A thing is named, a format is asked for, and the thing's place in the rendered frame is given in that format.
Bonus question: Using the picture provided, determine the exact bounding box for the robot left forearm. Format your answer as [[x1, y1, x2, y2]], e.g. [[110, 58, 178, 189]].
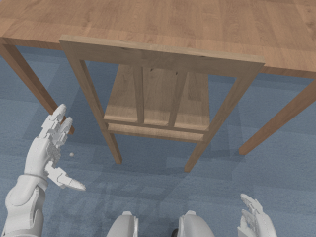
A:
[[1, 174, 48, 237]]

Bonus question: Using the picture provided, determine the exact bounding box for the robot left shin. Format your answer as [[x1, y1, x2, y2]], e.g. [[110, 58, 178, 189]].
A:
[[122, 211, 132, 215]]

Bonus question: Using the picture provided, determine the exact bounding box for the robot left hand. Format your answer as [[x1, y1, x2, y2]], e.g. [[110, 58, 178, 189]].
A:
[[24, 104, 86, 192]]

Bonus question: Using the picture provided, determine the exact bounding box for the robot right hand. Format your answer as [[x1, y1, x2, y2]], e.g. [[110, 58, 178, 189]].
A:
[[237, 194, 277, 237]]

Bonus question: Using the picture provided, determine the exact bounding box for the table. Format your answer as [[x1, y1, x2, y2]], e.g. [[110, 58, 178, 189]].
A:
[[0, 0, 316, 155]]

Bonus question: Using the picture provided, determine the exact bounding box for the chair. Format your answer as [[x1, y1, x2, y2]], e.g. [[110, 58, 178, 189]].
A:
[[59, 34, 266, 173]]

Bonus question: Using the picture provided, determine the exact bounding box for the left robot thigh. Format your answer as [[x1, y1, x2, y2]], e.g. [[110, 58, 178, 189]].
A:
[[106, 214, 139, 237]]

